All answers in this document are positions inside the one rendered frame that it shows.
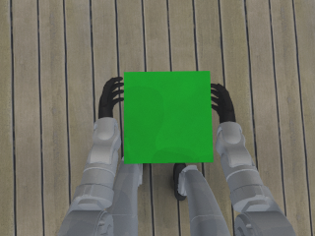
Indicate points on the carton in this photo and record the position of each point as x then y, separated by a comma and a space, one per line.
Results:
168, 117

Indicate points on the robot left hand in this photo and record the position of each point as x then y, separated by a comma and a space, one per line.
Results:
106, 101

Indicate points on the robot right forearm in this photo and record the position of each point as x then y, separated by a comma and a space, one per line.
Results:
247, 191

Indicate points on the robot left forearm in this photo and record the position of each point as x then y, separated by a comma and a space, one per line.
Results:
95, 190

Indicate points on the left robot upper arm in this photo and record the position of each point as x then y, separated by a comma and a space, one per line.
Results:
87, 222

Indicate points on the robot right hand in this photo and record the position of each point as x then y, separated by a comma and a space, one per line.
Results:
224, 106

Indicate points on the right robot thigh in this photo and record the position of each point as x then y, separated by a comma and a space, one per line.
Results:
205, 215

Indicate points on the robot right shin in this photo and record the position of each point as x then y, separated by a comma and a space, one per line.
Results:
189, 167

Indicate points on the right robot upper arm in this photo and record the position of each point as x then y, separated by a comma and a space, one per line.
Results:
262, 223

